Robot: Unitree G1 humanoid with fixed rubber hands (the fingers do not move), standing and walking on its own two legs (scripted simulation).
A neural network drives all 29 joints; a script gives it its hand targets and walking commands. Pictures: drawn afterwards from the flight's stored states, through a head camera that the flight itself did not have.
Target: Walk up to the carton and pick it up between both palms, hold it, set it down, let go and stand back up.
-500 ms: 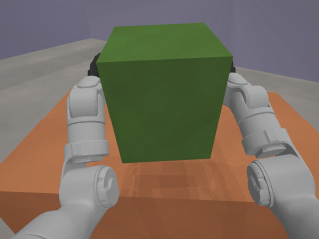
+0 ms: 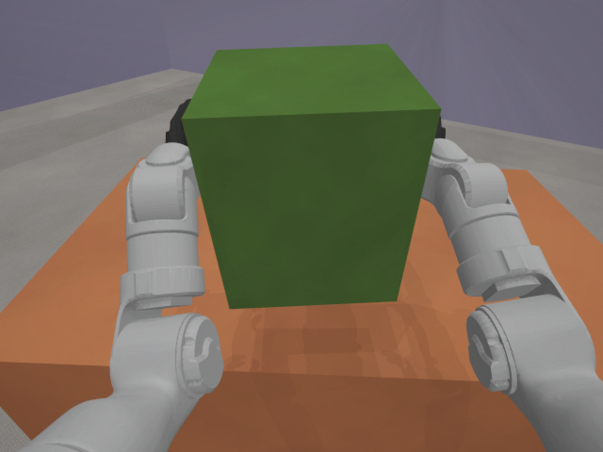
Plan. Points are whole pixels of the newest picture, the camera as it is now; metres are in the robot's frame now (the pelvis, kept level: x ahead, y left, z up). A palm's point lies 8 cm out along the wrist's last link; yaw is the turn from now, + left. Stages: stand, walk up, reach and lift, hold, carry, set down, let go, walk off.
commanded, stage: hold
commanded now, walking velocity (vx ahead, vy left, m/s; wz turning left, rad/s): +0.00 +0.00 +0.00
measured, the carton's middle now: (307, 177) +0.35 +0.00 +0.26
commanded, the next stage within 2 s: none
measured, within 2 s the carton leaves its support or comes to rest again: neither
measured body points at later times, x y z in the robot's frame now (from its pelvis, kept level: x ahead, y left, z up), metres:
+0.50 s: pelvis +0.00 +0.00 +0.00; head -0.08 +0.02 +0.44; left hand +0.39 +0.15 +0.28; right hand +0.38 -0.16 +0.29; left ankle +0.00 +0.14 -0.75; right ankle +0.03 -0.12 -0.75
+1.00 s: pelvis +0.00 +0.00 +0.00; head -0.08 +0.03 +0.44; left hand +0.39 +0.15 +0.28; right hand +0.38 -0.15 +0.29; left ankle +0.00 +0.14 -0.75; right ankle +0.03 -0.12 -0.75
